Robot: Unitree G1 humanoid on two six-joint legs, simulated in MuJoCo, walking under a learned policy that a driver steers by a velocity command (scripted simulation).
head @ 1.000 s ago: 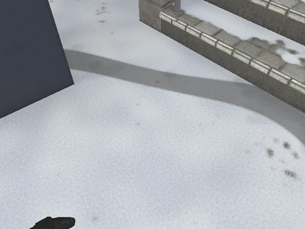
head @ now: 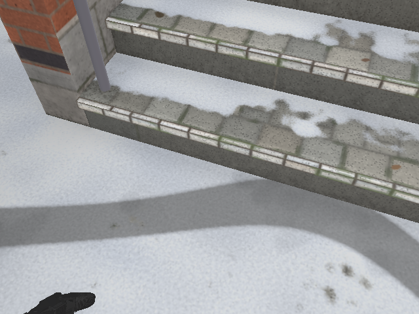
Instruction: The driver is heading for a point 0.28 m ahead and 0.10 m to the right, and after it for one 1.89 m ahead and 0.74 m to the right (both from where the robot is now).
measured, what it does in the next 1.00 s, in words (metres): walks ahead, turning right: left foot, then right foot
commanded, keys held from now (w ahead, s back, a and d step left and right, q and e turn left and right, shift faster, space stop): w+e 0.10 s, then e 0.80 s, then no key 0.10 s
